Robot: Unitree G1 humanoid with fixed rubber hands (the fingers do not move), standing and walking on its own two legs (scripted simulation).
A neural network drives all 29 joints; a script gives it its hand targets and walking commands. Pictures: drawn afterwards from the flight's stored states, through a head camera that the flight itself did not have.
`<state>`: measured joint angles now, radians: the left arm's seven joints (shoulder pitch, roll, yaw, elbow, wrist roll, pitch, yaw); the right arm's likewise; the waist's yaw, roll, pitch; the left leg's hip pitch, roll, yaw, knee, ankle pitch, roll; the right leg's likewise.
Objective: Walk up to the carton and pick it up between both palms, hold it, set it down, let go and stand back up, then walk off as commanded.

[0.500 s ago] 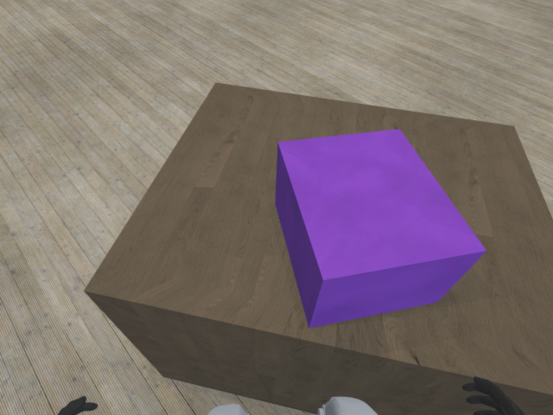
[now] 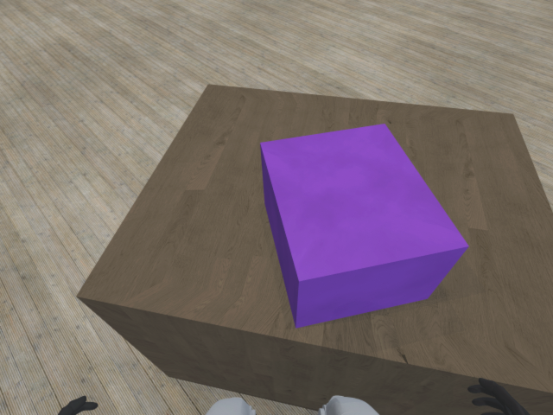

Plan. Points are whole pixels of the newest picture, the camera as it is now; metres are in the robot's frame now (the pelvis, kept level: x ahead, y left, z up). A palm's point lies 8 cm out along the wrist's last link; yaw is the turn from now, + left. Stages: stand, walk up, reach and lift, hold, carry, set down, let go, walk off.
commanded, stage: walk up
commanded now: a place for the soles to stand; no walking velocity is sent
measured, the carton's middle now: (342, 220) +0.44 -0.11 -0.02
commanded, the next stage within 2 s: none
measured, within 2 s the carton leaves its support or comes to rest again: neither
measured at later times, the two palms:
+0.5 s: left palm out of the picture +0.11 +0.33 -0.07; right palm out of the picture +0.11 -0.30 -0.07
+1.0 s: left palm out of the picture +0.13 +0.33 -0.07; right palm out of the picture +0.11 -0.30 -0.07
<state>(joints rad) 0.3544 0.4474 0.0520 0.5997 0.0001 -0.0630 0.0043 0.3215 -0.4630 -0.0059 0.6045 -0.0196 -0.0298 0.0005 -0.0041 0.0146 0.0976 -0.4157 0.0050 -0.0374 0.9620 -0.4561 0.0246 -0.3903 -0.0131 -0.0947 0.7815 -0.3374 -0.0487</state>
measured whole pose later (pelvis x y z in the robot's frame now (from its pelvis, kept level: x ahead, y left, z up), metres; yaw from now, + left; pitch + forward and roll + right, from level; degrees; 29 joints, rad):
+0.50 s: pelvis +0.01 +0.01 +0.00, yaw -1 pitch -3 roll -1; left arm 0.34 0.45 0.05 0.60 0.00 -0.05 0.00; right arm 0.32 -0.45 -0.01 0.61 -0.02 -0.04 0.00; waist -0.01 0.01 0.10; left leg -0.37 0.01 -0.02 0.83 -0.42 0.02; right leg -0.38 -0.01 -0.09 0.80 -0.38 -0.05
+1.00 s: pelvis +0.02 +0.01 +0.00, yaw -1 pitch -2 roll -1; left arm 0.33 0.45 0.05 0.60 0.00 -0.05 0.00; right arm 0.32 -0.45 -0.01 0.61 -0.02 -0.05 0.02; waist -0.01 0.01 0.10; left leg -0.37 0.02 -0.02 0.83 -0.42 0.02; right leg -0.39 0.00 -0.08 0.80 -0.38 -0.05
